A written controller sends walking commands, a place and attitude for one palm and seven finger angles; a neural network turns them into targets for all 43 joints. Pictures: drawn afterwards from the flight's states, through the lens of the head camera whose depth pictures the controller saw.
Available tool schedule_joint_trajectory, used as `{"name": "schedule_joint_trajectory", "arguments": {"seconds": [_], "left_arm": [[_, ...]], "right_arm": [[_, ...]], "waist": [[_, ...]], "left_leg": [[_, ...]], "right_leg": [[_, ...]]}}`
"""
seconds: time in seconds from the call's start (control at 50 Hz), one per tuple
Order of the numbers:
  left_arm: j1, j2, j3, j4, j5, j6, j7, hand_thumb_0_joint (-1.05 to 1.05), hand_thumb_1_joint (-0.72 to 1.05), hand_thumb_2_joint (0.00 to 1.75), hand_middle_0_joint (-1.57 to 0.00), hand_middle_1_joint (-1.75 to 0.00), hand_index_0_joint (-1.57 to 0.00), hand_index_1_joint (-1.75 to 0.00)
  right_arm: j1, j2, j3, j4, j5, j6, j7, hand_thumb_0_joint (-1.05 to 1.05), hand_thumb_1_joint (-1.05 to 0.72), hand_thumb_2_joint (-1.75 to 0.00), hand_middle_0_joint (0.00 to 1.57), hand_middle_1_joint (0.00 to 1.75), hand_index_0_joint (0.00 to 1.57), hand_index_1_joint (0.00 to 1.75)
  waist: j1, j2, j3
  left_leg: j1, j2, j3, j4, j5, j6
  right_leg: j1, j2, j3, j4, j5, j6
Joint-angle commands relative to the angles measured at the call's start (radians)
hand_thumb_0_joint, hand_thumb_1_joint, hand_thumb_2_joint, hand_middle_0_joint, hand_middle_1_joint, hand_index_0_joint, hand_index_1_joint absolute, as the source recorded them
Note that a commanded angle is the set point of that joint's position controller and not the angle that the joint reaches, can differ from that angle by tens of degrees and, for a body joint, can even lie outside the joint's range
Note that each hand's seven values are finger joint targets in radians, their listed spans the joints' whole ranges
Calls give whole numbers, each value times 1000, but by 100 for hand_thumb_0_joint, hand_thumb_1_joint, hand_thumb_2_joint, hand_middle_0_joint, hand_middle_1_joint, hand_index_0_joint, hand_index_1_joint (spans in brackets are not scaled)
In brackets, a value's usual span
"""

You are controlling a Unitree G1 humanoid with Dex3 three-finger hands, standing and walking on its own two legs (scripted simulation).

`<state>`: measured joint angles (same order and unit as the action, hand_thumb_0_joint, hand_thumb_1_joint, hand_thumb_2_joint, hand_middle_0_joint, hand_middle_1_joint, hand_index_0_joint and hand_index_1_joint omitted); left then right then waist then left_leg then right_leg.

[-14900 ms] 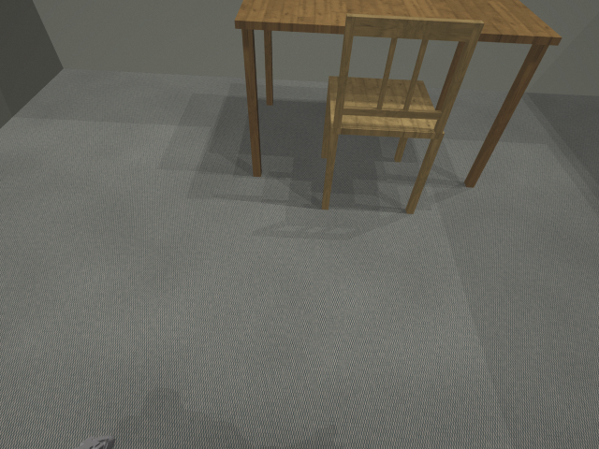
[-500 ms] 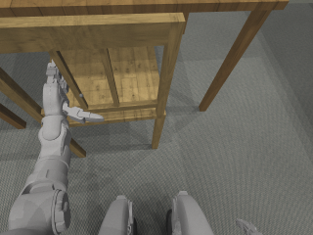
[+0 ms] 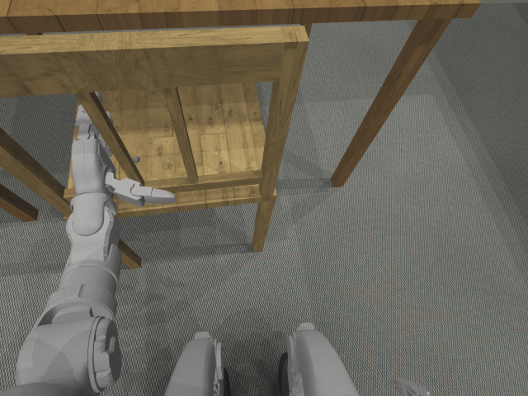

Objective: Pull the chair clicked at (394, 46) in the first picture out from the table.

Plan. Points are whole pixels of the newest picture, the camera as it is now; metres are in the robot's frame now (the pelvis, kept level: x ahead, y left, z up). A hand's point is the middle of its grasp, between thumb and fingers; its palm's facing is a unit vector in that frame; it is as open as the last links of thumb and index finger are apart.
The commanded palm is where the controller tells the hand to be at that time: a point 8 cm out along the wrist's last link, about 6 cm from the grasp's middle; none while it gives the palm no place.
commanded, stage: push the fingers through the gap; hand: left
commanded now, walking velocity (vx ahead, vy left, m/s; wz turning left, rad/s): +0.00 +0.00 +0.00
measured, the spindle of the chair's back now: (117, 147) +0.48 +0.21 +0.01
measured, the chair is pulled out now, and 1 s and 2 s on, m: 0.00 0.00 0.04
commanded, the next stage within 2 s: hook a spindle and tug to test in 0.04 s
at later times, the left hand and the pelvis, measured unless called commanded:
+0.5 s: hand (135, 160) +0.45 +0.18 +0.02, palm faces +0.13 -0.99 -0.03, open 15.4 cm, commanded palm +0.42 +0.22 +0.02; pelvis +0.00 +0.00 +0.00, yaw +0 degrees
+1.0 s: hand (133, 157) +0.46 +0.18 +0.02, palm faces +0.14 -0.99 -0.02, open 5.8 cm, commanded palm +0.43 +0.21 +0.02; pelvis +0.00 +0.00 +0.00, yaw +0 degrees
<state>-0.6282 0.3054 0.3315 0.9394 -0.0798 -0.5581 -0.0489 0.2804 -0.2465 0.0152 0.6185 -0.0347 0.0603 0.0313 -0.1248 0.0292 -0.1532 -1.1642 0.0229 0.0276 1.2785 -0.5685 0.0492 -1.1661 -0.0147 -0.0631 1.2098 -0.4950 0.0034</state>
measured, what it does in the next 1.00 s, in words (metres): stands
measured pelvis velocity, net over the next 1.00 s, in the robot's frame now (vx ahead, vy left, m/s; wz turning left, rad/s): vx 0.00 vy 0.00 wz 0.01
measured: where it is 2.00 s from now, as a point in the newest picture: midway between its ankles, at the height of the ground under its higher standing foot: outside the picture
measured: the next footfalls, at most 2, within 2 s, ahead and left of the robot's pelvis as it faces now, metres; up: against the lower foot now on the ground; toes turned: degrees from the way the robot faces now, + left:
none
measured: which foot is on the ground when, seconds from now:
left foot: down 0.00-1.00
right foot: down 0.00-1.00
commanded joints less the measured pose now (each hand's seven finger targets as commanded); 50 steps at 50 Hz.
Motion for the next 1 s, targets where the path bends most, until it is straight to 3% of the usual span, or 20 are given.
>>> {"name": "schedule_joint_trajectory", "arguments": {"seconds": [0.0,0.06,0.12,0.14,0.16,0.22,0.26,0.32,0.42,0.46,0.56,0.6,0.62,0.7,0.74,0.86,0.88,0.9,0.92,0.98], "left_arm": [[-364,189,15,-181,-3,-72,-8,0,-50,30,-6,-8,-6,-8],[-345,188,19,-199,-11,-73,-11,0,-50,30,-6,-8,-6,-8],[-353,174,3,-205,-17,-72,-17,0,-50,30,-6,-8,-6,-8],[-349,158,-4,-218,-21,-72,-19,0,-50,30,-8,-13,-8,-13],[-330,180,14,-216,-21,-70,-16,0,-50,30,-10,-19,-10,-19],[-352,160,-4,-205,-20,-67,-12,0,-50,30,-15,-35,-15,-35],[-340,192,20,-194,-11,-68,-7,0,-50,30,-18,-46,-18,-46],[-401,183,5,-217,-8,-81,-2,0,-50,30,-24,-63,-24,-63],[-345,190,14,-222,-12,-83,-11,0,-50,30,-32,-90,-32,-90],[-307,154,-6,-205,-19,-70,-15,0,-39,35,-36,-101,-36,-101],[-361,170,-4,-190,-15,-67,-13,0,-11,47,-45,-129,-45,-129],[-359,151,-17,-192,-12,-72,-13,0,0,52,-48,-140,-48,-140],[-368,149,-17,-178,-16,-72,-13,0,6,54,-50,-145,-50,-145],[-381,181,1,-156,-5,-76,-18,0,28,64,-50,-145,-50,-145],[-409,150,-28,-178,-5,-79,-21,0,40,68,-50,-145,-50,-145],[-411,123,-48,-160,-3,-69,-14,0,73,83,-50,-145,-50,-145],[-432,131,-42,-173,-6,-70,-13,0,79,85,-50,-145,-50,-145],[-397,166,-12,-149,0,-67,-10,0,84,88,-50,-145,-50,-145],[-413,141,-37,-149,0,-66,-10,0,90,90,-50,-145,-50,-145],[-431,149,-28,-141,2,-69,-8,0,90,90,-50,-145,-50,-145]], "right_arm": [[115,-172,-66,-65,2,-17,-11,0,-90,-90,20,30,20,30],[112,-172,-69,-70,2,-16,-12,0,-90,-90,20,30,20,30],[112,-173,-71,-67,4,-13,-12,0,-90,-90,20,30,20,30],[108,-170,-73,-70,5,-15,-10,0,-90,-90,20,30,20,30],[107,-172,-73,-69,5,-14,-11,0,-90,-90,20,30,20,30],[101,-171,-71,-67,6,-15,-11,0,-90,-90,20,30,20,30],[100,-172,-69,-72,6,-13,-14,0,-90,-90,20,30,20,30],[98,-169,-66,-68,3,-19,-16,0,-90,-90,20,30,20,30],[100,-170,-68,-69,2,-19,-15,0,-90,-90,20,30,20,30],[98,-166,-69,-72,6,-18,-10,0,-90,-90,20,30,20,30],[102,-171,-68,-65,6,-19,-15,0,-90,-90,20,30,20,30],[105,-170,-68,-64,5,-22,-13,0,-90,-90,20,30,20,30],[105,-172,-69,-59,6,-21,-14,0,-90,-90,20,30,20,30],[112,-177,-69,-56,2,-19,-15,0,-90,-90,20,30,20,30],[110,-173,-71,-57,2,-17,-13,0,-90,-90,20,30,20,30],[116,-176,-73,-56,3,-8,-10,0,-90,-90,20,30,20,30],[118,-177,-73,-56,2,-9,-11,0,-90,-90,20,30,20,30],[123,-180,-73,-54,2,-6,-12,0,-90,-90,20,30,20,30],[118,-177,-71,-56,2,-4,-11,0,-90,-90,20,30,20,30],[121,-177,-71,-53,1,-4,-12,0,-90,-90,20,30,20,30]], "waist": [[-12,83,-463],[-4,79,-499],[-13,68,-495],[-11,82,-508],[-1,78,-509],[-15,67,-470],[-5,45,-464],[-14,85,-475],[0,84,-515],[-1,66,-494],[-19,45,-461],[-14,87,-473],[-24,60,-462],[-20,64,-471],[-22,105,-484],[-31,83,-478],[-33,101,-487],[-18,79,-491],[-32,76,-477],[-33,84,-468]], "left_leg": [[339,-7,-88,-163,392,-44],[361,-7,-87,-159,427,-45],[371,-3,-93,-156,453,-48],[374,-6,-87,-154,440,-46],[367,-7,-84,-156,435,-46],[345,-8,-85,-159,400,-44],[307,-13,-78,-161,367,-38],[331,-14,-82,-158,370,-40],[351,-11,-82,-154,426,-46],[343,-12,-79,-161,413,-43],[306,-13,-78,-160,356,-36],[349,-10,-85,-164,379,-43],[340,-9,-85,-160,372,-41],[328,-10,-88,-156,373,-40],[370,-7,-97,-160,389,-49],[378,-5,-105,-161,386,-48],[393,-5,-106,-161,400,-49],[384,-5,-107,-162,413,-51],[379,-4,-106,-160,406,-48],[377,-4,-109,-161,387,-49]], "right_leg": [[227,31,20,-112,255,-31],[245,31,21,-112,281,-32],[236,32,17,-109,296,-30],[238,32,20,-113,289,-29],[252,32,23,-114,291,-31],[236,31,20,-119,267,-29],[266,31,29,-122,260,-29],[243,29,28,-117,254,-30],[266,30,26,-108,297,-31],[273,33,25,-121,291,-31],[259,32,30,-127,258,-28],[225,32,20,-120,249,-32],[220,33,21,-124,246,-30],[222,31,21,-115,248,-31],[196,32,15,-113,238,-34],[177,34,9,-117,224,-33],[173,34,8,-114,230,-35],[190,34,8,-111,240,-36],[180,34,9,-115,238,-33],[169,34,6,-114,220,-35]]}}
